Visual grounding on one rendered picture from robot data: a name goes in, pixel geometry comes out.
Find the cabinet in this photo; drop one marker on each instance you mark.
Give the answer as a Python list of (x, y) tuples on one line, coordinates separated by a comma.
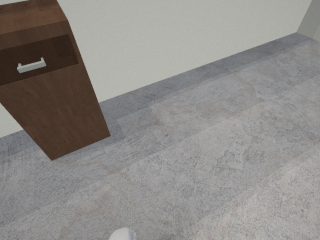
[(59, 110)]

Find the drawer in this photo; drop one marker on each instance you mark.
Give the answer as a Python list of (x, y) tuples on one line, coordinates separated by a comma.
[(57, 52)]

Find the handle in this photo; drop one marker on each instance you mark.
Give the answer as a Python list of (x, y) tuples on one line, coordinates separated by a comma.
[(31, 66)]

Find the left robot thigh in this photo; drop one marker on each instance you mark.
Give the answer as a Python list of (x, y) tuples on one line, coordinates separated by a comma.
[(123, 234)]

